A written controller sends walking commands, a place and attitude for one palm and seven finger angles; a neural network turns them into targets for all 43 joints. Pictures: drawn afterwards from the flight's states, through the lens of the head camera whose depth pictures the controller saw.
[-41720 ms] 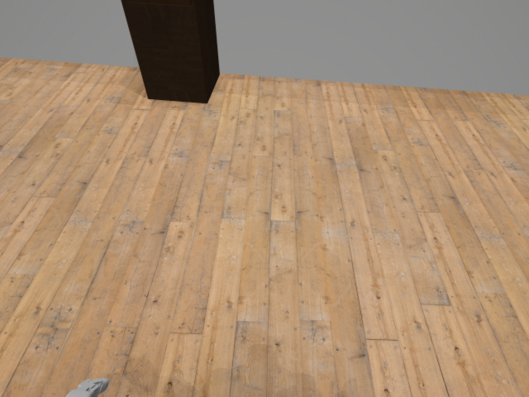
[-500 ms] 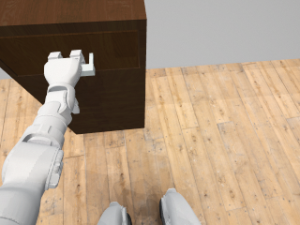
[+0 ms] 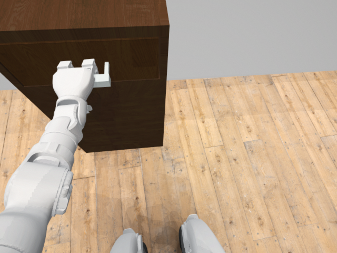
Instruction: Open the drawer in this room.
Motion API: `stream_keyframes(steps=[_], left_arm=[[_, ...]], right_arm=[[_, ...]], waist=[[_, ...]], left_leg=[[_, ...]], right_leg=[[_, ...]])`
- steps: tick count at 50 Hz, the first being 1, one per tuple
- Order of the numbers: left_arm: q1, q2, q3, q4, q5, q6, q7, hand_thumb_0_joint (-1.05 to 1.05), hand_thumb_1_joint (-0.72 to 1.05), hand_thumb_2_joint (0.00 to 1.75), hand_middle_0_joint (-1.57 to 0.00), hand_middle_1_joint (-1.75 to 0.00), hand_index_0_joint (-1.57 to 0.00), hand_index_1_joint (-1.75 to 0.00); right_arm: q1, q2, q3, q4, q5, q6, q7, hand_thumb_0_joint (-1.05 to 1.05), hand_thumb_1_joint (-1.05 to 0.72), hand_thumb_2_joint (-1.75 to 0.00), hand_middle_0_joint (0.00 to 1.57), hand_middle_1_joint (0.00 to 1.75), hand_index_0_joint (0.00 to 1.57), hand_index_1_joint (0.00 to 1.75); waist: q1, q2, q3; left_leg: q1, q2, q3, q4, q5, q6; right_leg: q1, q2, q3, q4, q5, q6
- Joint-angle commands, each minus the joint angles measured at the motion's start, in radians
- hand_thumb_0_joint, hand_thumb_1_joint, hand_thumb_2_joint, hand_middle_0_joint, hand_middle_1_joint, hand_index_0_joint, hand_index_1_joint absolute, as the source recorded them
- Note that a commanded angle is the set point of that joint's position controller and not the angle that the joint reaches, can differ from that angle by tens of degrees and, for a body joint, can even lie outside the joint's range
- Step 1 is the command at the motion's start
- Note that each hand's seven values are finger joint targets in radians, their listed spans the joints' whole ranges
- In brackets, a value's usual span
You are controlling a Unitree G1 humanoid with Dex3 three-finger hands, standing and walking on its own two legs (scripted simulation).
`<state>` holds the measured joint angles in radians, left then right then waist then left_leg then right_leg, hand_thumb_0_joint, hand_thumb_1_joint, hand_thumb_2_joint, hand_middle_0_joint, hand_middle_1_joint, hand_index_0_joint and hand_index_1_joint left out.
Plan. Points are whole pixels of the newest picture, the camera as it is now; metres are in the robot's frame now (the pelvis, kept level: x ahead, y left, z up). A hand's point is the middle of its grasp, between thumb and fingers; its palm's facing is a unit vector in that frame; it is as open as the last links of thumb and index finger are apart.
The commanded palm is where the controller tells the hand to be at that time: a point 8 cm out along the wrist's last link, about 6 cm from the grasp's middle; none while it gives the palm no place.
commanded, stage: close the thumb around the handle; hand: left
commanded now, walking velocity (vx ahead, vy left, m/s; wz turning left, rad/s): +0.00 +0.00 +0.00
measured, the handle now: (84, 74) +0.56 +0.16 +0.01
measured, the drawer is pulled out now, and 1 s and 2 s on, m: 0.00 0.06 0.17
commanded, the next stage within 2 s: pull the drawer open in 0.34 s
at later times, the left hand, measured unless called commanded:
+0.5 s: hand (83, 96) +0.51 +0.17 -0.01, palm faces -0.06 -0.01 -1.00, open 5.6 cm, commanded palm +0.48 +0.16 +0.04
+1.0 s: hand (82, 115) +0.46 +0.17 -0.01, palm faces -0.05 -0.04 -1.00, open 5.6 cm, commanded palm +0.42 +0.16 +0.04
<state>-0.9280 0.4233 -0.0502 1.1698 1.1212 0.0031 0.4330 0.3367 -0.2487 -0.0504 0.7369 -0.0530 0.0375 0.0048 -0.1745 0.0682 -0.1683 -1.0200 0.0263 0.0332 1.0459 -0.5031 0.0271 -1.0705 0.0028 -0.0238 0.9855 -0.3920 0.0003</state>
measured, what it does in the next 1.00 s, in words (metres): stands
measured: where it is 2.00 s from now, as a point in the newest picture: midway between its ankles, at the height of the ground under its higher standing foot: outside the picture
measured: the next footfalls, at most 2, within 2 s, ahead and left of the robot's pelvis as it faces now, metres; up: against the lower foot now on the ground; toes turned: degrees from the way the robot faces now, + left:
none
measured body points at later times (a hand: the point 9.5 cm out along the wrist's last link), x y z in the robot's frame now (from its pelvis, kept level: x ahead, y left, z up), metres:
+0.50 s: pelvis +0.01 +0.00 +0.00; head +0.15 -0.01 +0.43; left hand +0.51 +0.17 +0.04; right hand -0.01 -0.27 -0.13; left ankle -0.02 +0.10 -0.66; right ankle +0.03 -0.12 -0.66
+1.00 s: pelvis +0.02 +0.00 +0.02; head +0.13 -0.02 +0.46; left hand +0.45 +0.17 +0.04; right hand +0.07 -0.27 -0.12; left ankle -0.02 +0.10 -0.66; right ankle +0.03 -0.12 -0.66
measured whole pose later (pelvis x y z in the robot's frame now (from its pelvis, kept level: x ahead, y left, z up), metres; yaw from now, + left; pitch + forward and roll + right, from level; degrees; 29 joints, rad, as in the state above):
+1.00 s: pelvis +0.02 +0.00 +0.02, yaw +0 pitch +23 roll -1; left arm -0.60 0.30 -0.09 0.91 1.13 0.01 0.49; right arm 0.28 -0.23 -0.09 0.72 -0.04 0.08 0.02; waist -0.08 0.06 -0.18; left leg -0.83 0.03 0.04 0.93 -0.50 0.02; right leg -0.90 0.01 -0.01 0.89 -0.40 -0.01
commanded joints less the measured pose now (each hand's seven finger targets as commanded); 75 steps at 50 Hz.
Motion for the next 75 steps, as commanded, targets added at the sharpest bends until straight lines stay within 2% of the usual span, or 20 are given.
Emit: stream_keyframes(steps=[1, 7, 9, 11, 14, 18, 22, 29, 30, 35, 41, 43, 49, 55, 59, 63, 68, 69, 72, 75], left_arm=[[-0.414, 0.206, 0.043, -0.191, -0.001, -0.01, 0.04, 0.0, 0.56, 0.76, -0.38, -1.31, -0.38, -1.31], [-0.425, 0.153, 0.009, -0.177, 0.007, -0.014, 0.057, 0.0, 0.9, 0.9, -0.4, -1.35, -0.4, -1.35], [-0.427, 0.18, 0.035, -0.193, 0.002, -0.012, 0.061, 0.0, 0.9, 0.9, -0.4, -1.35, -0.4, -1.35], [-0.412, 0.172, 0.03, -0.177, 0.003, -0.004, 0.063, 0.0, 0.9, 0.9, -0.4, -1.35, -0.4, -1.35], [-0.449, 0.131, 0.0, -0.208, 0.006, -0.002, 0.066, 0.0, 0.9, 0.9, -0.4, -1.35, -0.4, -1.35], [-0.406, 0.169, 0.034, -0.201, -0.008, 0.006, 0.062, 0.0, 0.9, 0.9, -0.4, -1.35, -0.4, -1.35], [-0.398, 0.125, 0.002, -0.206, -0.009, 0.0, 0.055, 0.0, 0.9, 0.9, -0.4, -1.35, -0.4, -1.35], [-0.223, 0.115, 0.027, -0.261, -0.025, -0.022, 0.041, 0.0, 0.9, 0.9, -0.4, -1.35, -0.4, -1.35], [-0.176, 0.072, 0.001, -0.258, -0.025, -0.023, 0.041, 0.0, 0.9, 0.9, -0.4, -1.35, -0.4, -1.35], [-0.104, 0.058, 0.003, -0.301, -0.017, -0.024, 0.058, 0.0, 0.9, 0.9, -0.4, -1.35, -0.4, -1.35], [-0.023, 0.055, 0.019, -0.364, -0.007, -0.015, 0.083, 0.0, 0.9, 0.9, -0.4, -1.35, -0.4, -1.35], [-0.002, 0.004, -0.017, -0.374, -0.005, -0.008, 0.091, 0.0, 0.9, 0.9, -0.4, -1.35, -0.4, -1.35], [0.087, 0.011, 0.0, -0.452, -0.003, 0.002, 0.102, 0.0, 0.9, 0.9, -0.4, -1.35, -0.4, -1.35], [0.126, -0.02, -0.024, -0.461, 0.013, 0.007, 0.118, 0.0, 0.9, 0.9, -0.4, -1.35, -0.4, -1.35], [0.088, -0.012, -0.023, -0.505, 0.022, 0.008, 0.131, 0.0, 0.9, 0.9, -0.4, -1.35, -0.4, -1.35], [0.165, -0.05, -0.044, -0.511, 0.022, 0.021, 0.137, 0.0, 0.9, 0.9, -0.4, -1.35, -0.4, -1.35], [0.206, -0.028, -0.028, -0.516, 0.009, 0.025, 0.132, 0.0, 0.9, 0.9, -0.4, -1.35, -0.4, -1.35], [0.208, 0.0, -0.005, -0.528, 0.008, 0.021, 0.133, 0.0, 0.9, 0.9, -0.4, -1.35, -0.4, -1.35], [0.214, -0.015, -0.021, -0.514, 0.01, 0.014, 0.134, 0.0, 0.9, 0.9, -0.4, -1.35, -0.4, -1.35], [0.251, -0.019, -0.022, -0.532, 0.016, 0.012, 0.141, 0.0, 0.9, 0.9, -0.4, -1.35, -0.4, -1.35]], right_arm=[[0.193, -0.172, -0.058, -0.028, -0.005, -0.012, -0.014, 0.0, -0.9, -0.9, 0.2, 0.3, 0.2, 0.3], [0.19, -0.167, -0.063, -0.021, -0.006, -0.017, -0.01, 0.0, -0.9, -0.9, 0.2, 0.3, 0.2, 0.3], [0.192, -0.17, -0.063, -0.021, -0.009, -0.015, -0.008, 0.0, -0.9, -0.9, 0.2, 0.3, 0.2, 0.3], [0.196, -0.168, -0.063, -0.018, -0.007, -0.012, -0.008, 0.0, -0.9, -0.9, 0.2, 0.3, 0.2, 0.3], [0.196, -0.163, -0.069, -0.017, -0.009, -0.014, -0.003, 0.0, -0.9, -0.9, 0.2, 0.3, 0.2, 0.3], [0.196, -0.166, -0.065, -0.02, -0.008, -0.008, -0.005, 0.0, -0.9, -0.9, 0.2, 0.3, 0.2, 0.3], [0.19, -0.161, -0.068, -0.016, -0.008, -0.01, -0.005, 0.0, -0.9, -0.9, 0.2, 0.3, 0.2, 0.3], [0.176, -0.154, -0.07, -0.039, -0.005, -0.001, -0.001, 0.0, -0.9, -0.9, 0.2, 0.3, 0.2, 0.3], [0.169, -0.148, -0.072, -0.044, -0.004, -0.002, 0.0, 0.0, -0.9, -0.9, 0.2, 0.3, 0.2, 0.3], [0.149, -0.145, -0.078, -0.045, 0.0, 0.005, 0.001, 0.0, -0.9, -0.9, 0.2, 0.3, 0.2, 0.3], [0.12, -0.137, -0.082, -0.052, 0.002, 0.018, 0.003, 0.0, -0.9, -0.9, 0.2, 0.3, 0.2, 0.3], [0.105, -0.131, -0.084, -0.06, 0.005, 0.02, 0.005, 0.0, -0.9, -0.9, 0.2, 0.3, 0.2, 0.3], [0.069, -0.122, -0.082, -0.08, 0.006, 0.03, 0.003, 0.0, -0.9, -0.9, 0.2, 0.3, 0.2, 0.3], [0.025, -0.114, -0.078, -0.092, 0.012, 0.031, -0.005, 0.0, -0.9, -0.9, 0.2, 0.3, 0.2, 0.3], [0.005, -0.111, -0.075, -0.1, 0.011, 0.03, -0.008, 0.0, -0.9, -0.9, 0.2, 0.3, 0.2, 0.3], [-0.015, -0.104, -0.075, -0.111, 0.014, 0.029, -0.006, 0.0, -0.9, -0.9, 0.2, 0.3, 0.2, 0.3], [-0.044, -0.104, -0.069, -0.121, 0.02, 0.024, -0.018, 0.0, -0.9, -0.9, 0.2, 0.3, 0.2, 0.3], [-0.046, -0.109, -0.067, -0.121, 0.019, 0.022, -0.022, 0.0, -0.9, -0.9, 0.2, 0.3, 0.2, 0.3], [-0.06, -0.104, -0.065, -0.119, 0.021, 0.013, -0.028, 0.0, -0.9, -0.9, 0.2, 0.3, 0.2, 0.3], [-0.071, -0.102, -0.063, -0.127, 0.021, 0.009, -0.03, 0.0, -0.9, -0.9, 0.2, 0.3, 0.2, 0.3]], waist=[[-0.013, 0.032, -0.509], [-0.025, 0.029, -0.475], [-0.017, 0.032, -0.505], [-0.02, 0.016, -0.5], [-0.024, 0.06, -0.526], [-0.012, 0.021, -0.538], [-0.016, 0.046, -0.518], [0.038, 0.018, -0.547], [0.041, 0.025, -0.521], [0.052, -0.028, -0.481], [0.078, -0.028, -0.474], [0.073, -0.033, -0.449], [0.102, -0.039, -0.466], [0.102, -0.059, -0.396], [0.105, -0.027, -0.413], [0.119, -0.037, -0.404], [0.123, -0.089, -0.372], [0.133, -0.088, -0.379], [0.131, -0.086, -0.334], [0.141, -0.073, -0.355]], left_leg=[[0.307, -0.031, -0.049, -0.094, 0.465, 0.008], [0.311, -0.029, -0.053, -0.093, 0.458, 0.006], [0.329, -0.029, -0.054, -0.091, 0.486, 0.005], [0.325, -0.027, -0.055, -0.092, 0.492, 0.005], [0.368, -0.024, -0.061, -0.088, 0.532, -0.001], [0.347, -0.028, -0.054, -0.096, 0.521, 0.004], [0.37, -0.024, -0.055, -0.097, 0.539, 0.002], [0.386, -0.025, -0.043, -0.114, 0.61, 0.004], [0.389, -0.023, -0.037, -0.118, 0.613, 0.004], [0.378, -0.023, -0.027, -0.135, 0.604, 0.007], [0.403, -0.026, -0.017, -0.152, 0.636, 0.004], [0.416, -0.026, -0.015, -0.158, 0.633, 0.004], [0.443, -0.031, -0.016, -0.169, 0.684, 0.003], [0.435, -0.034, -0.012, -0.187, 0.595, 0.001], [0.445, -0.039, -0.013, -0.188, 0.561, -0.001], [0.455, -0.039, -0.008, -0.193, 0.559, -0.004], [0.407, -0.049, 0.002, -0.211, 0.448, 0.0], [0.4, -0.05, -0.003, -0.218, 0.445, -0.001], [0.388, -0.051, 0.004, -0.224, 0.389, 0.0], [0.402, -0.052, 0.004, -0.227, 0.395, -0.001]], right_leg=[[0.327, 0.041, -0.011, -0.081, 0.35, -0.03], [0.286, 0.041, -0.018, -0.085, 0.318, -0.031], [0.305, 0.043, -0.016, -0.079, 0.34, -0.032], [0.306, 0.042, -0.018, -0.08, 0.349, -0.03], [0.286, 0.043, -0.021, -0.078, 0.35, -0.032], [0.346, 0.042, -0.015, -0.086, 0.379, -0.029], [0.322, 0.043, -0.017, -0.092, 0.376, -0.029], [0.419, 0.041, -0.01, -0.097, 0.46, -0.031], [0.412, 0.041, -0.013, -0.106, 0.457, -0.03], [0.445, 0.04, -0.01, -0.118, 0.482, -0.03], [0.484, 0.036, -0.004, -0.128, 0.522, -0.033], [0.476, 0.038, -0.008, -0.139, 0.513, -0.033], [0.526, 0.033, -0.004, -0.142, 0.564, -0.037], [0.499, 0.035, -0.01, -0.157, 0.488, -0.038], [0.495, 0.034, -0.01, -0.154, 0.459, -0.044], [0.499, 0.036, -0.012, -0.16, 0.452, -0.044], [0.538, 0.032, 0.0, -0.178, 0.423, -0.042], [0.55, 0.031, 0.0, -0.174, 0.416, -0.045], [0.526, 0.029, 0.003, -0.185, 0.369, -0.042], [0.529, 0.03, 0.004, -0.181, 0.363, -0.046]])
